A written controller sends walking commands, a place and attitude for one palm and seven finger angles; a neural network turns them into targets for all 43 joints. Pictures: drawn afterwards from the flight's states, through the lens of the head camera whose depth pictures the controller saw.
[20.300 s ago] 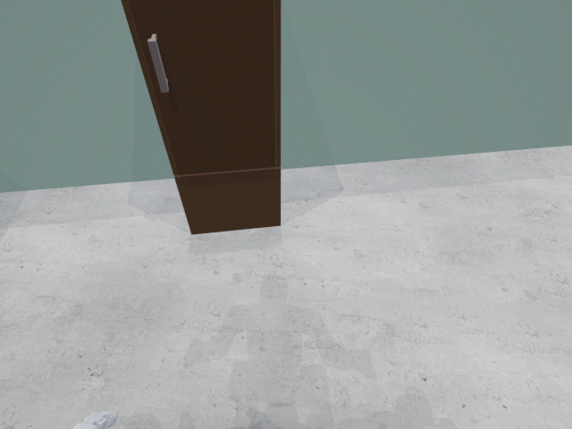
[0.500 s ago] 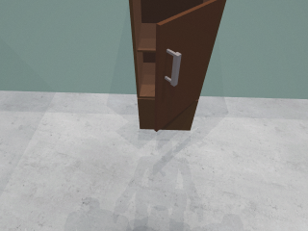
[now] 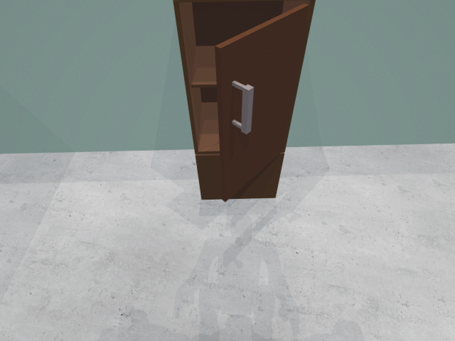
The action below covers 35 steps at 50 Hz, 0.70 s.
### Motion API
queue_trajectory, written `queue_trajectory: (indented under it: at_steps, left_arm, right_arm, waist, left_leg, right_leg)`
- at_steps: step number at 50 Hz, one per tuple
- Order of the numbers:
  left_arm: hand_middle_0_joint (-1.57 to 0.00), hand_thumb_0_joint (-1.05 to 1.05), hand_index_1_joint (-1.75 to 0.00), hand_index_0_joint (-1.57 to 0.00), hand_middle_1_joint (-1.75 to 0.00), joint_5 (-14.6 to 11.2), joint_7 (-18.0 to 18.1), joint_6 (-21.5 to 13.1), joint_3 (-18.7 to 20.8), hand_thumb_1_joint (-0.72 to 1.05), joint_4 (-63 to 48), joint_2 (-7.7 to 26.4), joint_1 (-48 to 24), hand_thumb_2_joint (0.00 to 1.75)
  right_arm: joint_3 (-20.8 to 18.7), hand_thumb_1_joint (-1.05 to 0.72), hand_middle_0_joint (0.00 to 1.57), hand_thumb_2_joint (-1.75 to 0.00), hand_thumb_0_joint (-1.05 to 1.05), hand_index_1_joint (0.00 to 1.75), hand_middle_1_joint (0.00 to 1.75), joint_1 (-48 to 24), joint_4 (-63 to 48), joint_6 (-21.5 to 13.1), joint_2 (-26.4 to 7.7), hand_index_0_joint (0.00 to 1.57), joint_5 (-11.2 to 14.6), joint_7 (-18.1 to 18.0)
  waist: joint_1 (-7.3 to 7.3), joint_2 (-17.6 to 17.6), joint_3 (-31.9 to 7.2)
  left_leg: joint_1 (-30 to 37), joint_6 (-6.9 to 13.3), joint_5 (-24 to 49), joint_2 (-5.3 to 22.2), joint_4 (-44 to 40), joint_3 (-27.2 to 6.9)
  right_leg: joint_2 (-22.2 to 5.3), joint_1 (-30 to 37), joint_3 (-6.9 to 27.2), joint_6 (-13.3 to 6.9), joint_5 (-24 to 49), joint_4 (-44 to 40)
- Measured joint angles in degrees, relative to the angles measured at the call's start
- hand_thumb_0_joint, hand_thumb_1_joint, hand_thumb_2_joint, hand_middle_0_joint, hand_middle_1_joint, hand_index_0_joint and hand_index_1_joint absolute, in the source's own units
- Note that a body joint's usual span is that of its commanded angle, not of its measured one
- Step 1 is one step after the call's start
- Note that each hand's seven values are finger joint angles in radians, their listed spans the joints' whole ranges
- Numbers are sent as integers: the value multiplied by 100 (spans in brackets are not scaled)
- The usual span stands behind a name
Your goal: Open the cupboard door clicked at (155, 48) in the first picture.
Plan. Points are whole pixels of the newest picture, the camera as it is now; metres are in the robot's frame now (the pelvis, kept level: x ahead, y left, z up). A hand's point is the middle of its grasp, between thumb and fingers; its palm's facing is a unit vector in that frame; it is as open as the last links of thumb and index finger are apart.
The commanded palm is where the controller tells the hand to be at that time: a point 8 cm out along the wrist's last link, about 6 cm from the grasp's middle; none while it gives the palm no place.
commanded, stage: let the arm hang, fingers relaxed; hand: left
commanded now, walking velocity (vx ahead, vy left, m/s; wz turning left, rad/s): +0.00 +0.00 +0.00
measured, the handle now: (241, 107) +0.67 +0.00 +0.03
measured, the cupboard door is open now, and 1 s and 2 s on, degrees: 46 46 46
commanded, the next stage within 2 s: look to check the result in 0.06 s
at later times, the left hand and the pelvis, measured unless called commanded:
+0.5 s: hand out of the picture +0.04 +0.19 -0.17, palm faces +0.00 -0.96 -0.28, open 7.4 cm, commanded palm none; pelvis +0.01 -0.02 +0.00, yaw +0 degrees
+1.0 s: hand out of the picture +0.08 +0.18 -0.18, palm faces -0.06 -0.97 -0.25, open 7.4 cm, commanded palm none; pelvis +0.02 -0.02 -0.01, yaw -5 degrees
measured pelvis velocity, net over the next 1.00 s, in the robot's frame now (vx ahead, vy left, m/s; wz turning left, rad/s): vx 0.02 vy -0.02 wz -0.09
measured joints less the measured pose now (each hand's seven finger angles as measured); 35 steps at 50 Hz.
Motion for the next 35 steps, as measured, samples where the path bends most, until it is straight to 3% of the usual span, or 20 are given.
queue_trajectory:
  at_steps: [35]
  left_arm:
    - [-20, 1, -30, -20, -30, -22, 10, -57, 29, 91, 73, 269, -127, 90]
  right_arm:
    - [-14, -91, 20, -89, 0, 30, 29, -368, 2, 11, -287, 20, 17, -1]
  waist:
    - [26, 28, 91]
  left_leg:
    - [212, -179, -63, 181, -204, -69]
  right_leg:
    - [192, 266, -57, -157, -15, -321]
